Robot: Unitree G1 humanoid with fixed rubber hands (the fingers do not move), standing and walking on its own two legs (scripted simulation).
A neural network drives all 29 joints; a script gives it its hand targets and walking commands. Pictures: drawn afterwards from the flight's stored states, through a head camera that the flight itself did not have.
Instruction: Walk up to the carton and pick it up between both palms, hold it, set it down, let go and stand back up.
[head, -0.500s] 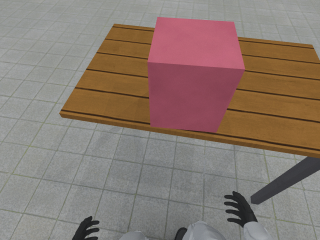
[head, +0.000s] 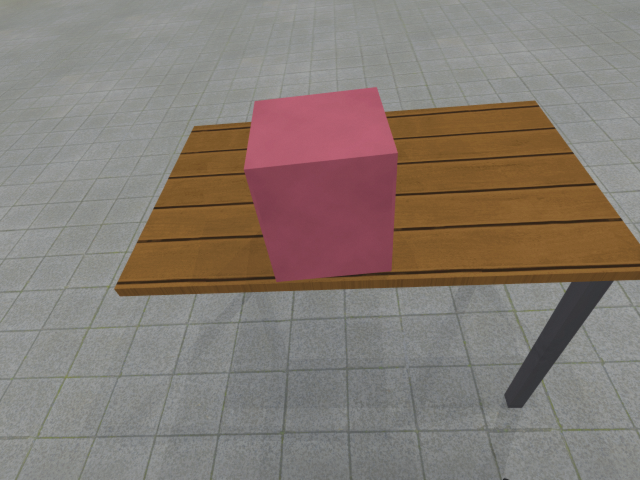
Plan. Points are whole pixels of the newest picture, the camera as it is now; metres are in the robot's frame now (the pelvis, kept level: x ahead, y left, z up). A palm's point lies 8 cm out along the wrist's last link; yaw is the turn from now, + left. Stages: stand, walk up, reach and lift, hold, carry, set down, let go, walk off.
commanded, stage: walk up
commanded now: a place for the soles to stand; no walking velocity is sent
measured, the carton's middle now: (324, 188) +0.58 +0.01 +0.05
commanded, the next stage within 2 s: none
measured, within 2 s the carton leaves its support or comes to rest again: neither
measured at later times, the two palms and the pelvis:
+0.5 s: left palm out of the picture +0.08 +0.25 -0.11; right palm out of the picture +0.03 -0.18 -0.13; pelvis +0.01 +0.04 +0.01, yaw -5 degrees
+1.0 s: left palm out of the picture +0.16 +0.23 -0.11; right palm out of the picture +0.07 -0.20 -0.13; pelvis +0.04 +0.04 +0.00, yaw -9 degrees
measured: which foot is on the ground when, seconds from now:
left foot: down 0.00-1.00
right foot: down 0.00-1.00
